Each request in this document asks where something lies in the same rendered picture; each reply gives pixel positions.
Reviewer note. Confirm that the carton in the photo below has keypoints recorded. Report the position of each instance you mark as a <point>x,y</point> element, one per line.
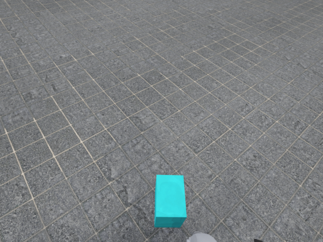
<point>170,205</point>

